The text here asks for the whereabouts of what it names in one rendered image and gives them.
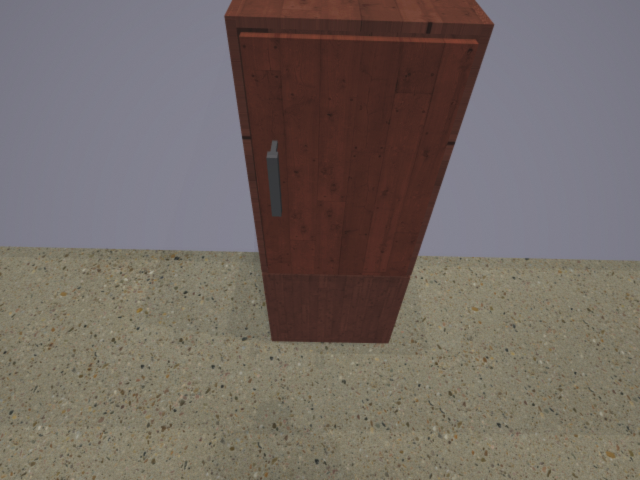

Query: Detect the handle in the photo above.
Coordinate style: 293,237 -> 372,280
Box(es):
266,140 -> 282,217

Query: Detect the cupboard door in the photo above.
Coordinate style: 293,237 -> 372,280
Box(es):
239,32 -> 479,276

